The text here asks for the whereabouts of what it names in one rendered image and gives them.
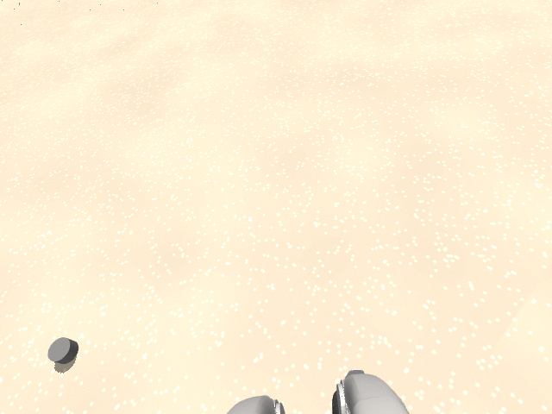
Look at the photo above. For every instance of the tin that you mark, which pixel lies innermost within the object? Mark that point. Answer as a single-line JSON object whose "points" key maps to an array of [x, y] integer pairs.
{"points": [[63, 350]]}

